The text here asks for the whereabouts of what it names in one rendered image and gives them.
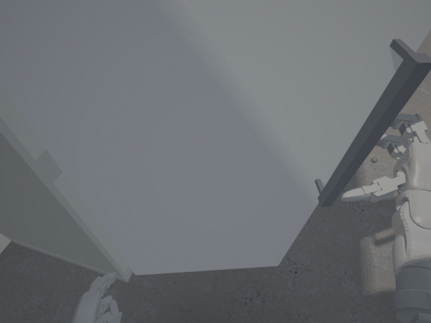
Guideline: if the fridge door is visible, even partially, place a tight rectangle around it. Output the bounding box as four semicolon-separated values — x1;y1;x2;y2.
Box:
0;0;431;275

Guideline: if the robot right hand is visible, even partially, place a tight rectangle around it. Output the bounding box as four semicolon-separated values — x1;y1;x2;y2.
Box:
341;113;431;203

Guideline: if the robot right forearm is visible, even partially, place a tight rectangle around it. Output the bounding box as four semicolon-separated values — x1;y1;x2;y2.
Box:
391;189;431;323

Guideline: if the robot left hand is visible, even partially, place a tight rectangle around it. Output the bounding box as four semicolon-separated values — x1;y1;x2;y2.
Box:
71;272;122;323

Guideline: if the handle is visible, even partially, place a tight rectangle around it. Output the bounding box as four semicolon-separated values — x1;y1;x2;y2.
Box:
315;39;431;207

